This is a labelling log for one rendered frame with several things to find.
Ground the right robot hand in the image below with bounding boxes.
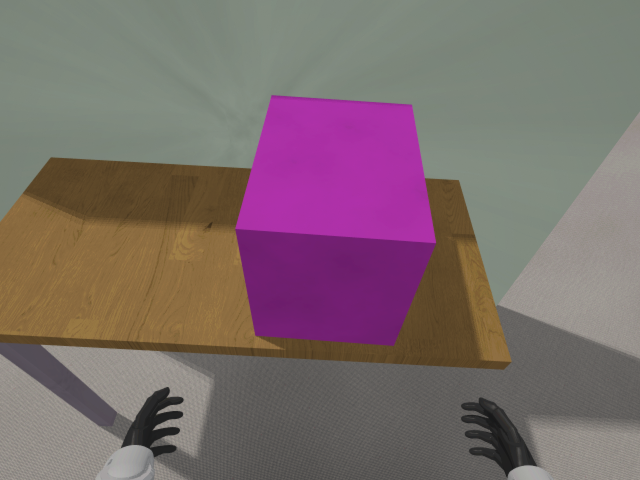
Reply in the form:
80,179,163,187
461,397,537,478

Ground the left robot forearm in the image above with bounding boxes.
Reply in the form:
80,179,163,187
95,445,155,480

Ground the left robot hand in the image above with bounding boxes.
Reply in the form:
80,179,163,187
121,387,184,457

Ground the carton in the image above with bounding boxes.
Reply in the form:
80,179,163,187
235,95,436,346

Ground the table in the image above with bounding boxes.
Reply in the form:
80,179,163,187
0,157,512,427

